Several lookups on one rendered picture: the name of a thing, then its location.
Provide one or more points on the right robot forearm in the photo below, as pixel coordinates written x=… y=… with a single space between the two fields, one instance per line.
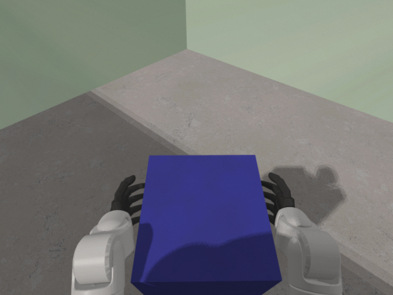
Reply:
x=314 y=260

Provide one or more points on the carton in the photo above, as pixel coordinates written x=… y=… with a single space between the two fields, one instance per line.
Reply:
x=204 y=228

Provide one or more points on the robot left hand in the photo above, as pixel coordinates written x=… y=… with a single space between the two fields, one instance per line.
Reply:
x=122 y=199

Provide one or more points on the left robot forearm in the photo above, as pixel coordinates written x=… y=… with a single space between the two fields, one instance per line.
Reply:
x=98 y=266

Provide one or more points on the robot right hand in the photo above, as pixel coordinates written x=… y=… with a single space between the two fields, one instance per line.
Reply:
x=282 y=197

